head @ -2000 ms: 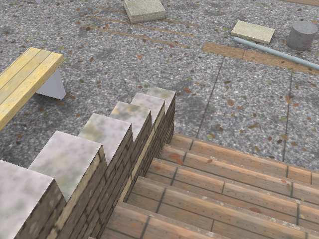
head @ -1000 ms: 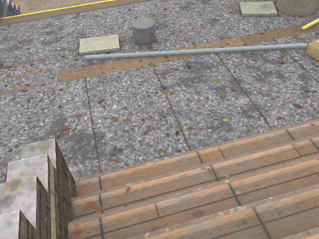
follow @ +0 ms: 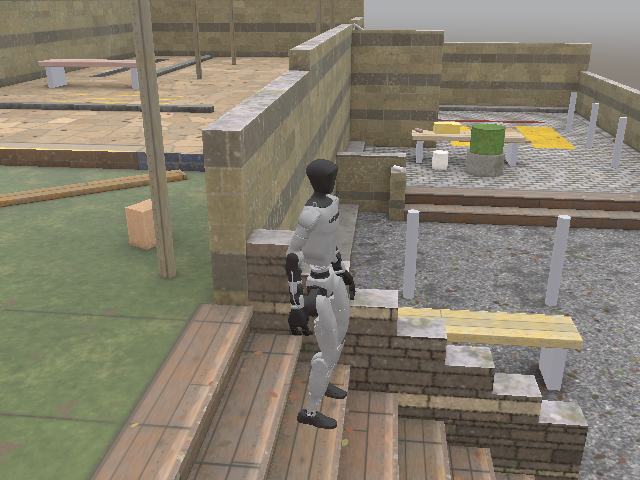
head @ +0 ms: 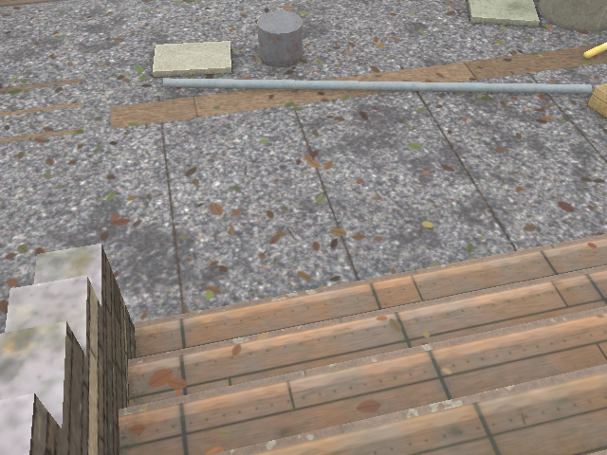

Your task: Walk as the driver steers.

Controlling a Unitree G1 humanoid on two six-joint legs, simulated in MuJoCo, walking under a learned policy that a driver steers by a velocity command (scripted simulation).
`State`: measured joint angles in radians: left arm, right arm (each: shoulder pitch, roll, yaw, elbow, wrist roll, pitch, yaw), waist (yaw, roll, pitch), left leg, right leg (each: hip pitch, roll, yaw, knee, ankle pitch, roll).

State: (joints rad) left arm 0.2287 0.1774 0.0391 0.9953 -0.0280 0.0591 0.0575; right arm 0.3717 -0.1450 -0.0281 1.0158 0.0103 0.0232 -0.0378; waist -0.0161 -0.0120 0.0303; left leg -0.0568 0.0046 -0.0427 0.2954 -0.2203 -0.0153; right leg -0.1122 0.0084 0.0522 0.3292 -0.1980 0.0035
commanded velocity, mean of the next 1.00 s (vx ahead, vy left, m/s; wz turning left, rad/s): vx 0.26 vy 0.00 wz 0.00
